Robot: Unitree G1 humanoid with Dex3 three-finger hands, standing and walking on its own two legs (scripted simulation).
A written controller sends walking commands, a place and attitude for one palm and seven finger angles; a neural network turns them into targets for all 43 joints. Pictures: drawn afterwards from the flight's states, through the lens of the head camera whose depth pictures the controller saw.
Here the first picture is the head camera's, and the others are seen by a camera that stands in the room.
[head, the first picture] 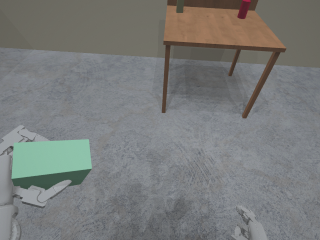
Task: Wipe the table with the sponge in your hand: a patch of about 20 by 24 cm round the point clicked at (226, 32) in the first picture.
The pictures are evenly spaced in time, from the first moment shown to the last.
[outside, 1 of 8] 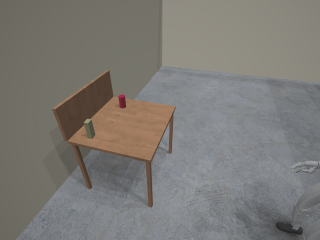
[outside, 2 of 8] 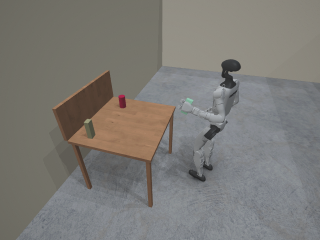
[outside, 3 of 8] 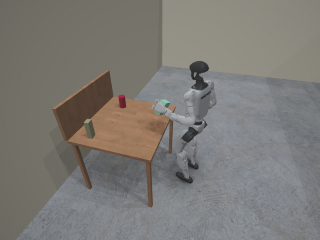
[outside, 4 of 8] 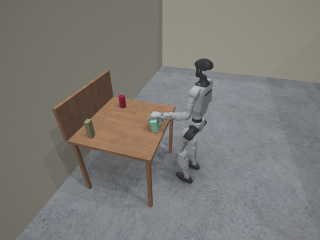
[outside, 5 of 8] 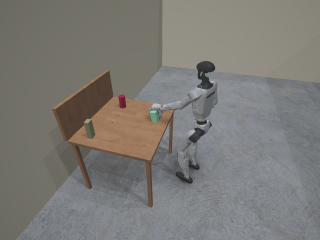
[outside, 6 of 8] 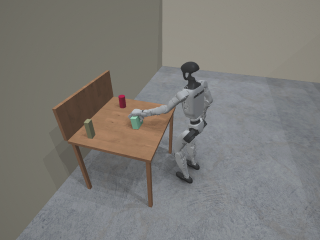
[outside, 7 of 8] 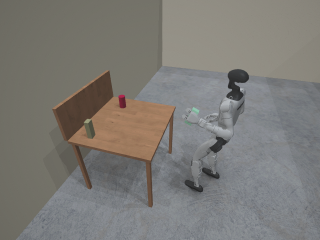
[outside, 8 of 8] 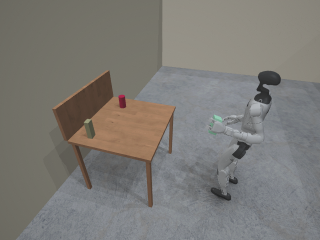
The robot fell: no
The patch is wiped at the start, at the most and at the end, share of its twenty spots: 0.00 1.00 1.00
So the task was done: yes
